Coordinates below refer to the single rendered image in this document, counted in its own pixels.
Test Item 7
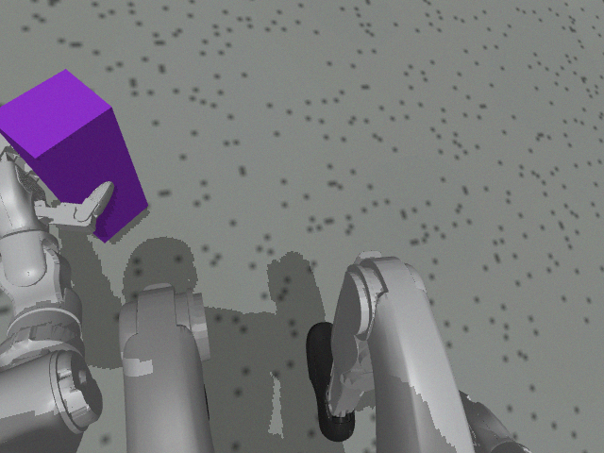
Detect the right robot foot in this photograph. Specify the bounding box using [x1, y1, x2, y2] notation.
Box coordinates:
[306, 322, 355, 442]

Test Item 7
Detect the left robot hand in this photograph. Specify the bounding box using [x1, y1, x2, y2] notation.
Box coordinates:
[0, 133, 114, 239]

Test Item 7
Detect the right robot hand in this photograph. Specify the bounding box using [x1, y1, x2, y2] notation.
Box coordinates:
[459, 390, 516, 453]

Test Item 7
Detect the left robot arm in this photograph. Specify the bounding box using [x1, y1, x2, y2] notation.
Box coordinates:
[0, 229, 103, 453]

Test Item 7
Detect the carton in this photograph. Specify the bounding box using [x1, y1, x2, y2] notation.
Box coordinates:
[0, 69, 148, 243]

